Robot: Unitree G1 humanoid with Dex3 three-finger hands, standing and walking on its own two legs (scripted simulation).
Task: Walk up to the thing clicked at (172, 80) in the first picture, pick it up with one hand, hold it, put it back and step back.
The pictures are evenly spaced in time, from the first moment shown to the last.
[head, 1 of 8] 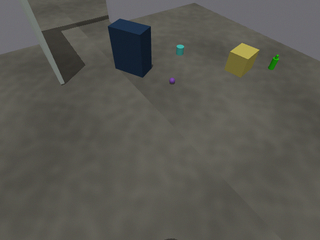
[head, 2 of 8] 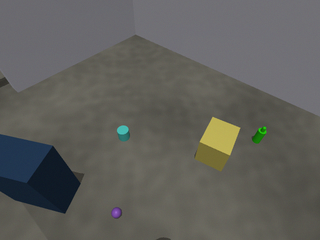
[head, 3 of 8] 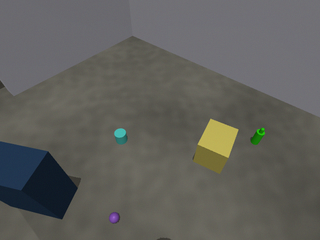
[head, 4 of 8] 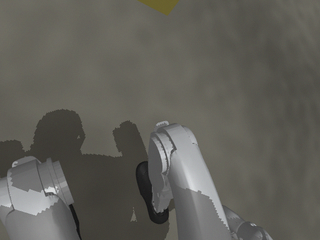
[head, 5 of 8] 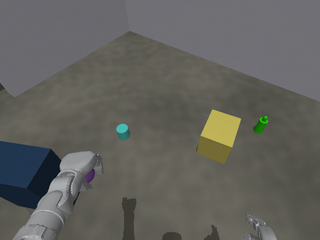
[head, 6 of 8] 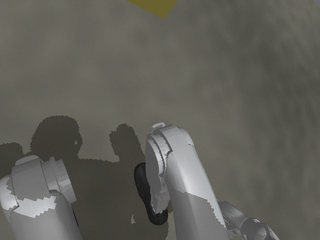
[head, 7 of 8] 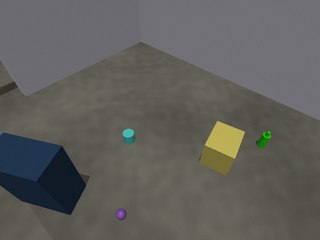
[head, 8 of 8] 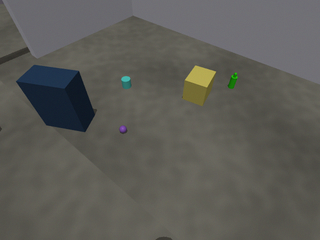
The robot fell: no
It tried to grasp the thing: yes
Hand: left
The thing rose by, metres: 0.69
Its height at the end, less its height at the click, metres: +0.00
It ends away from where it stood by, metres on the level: 0.01
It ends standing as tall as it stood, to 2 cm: yes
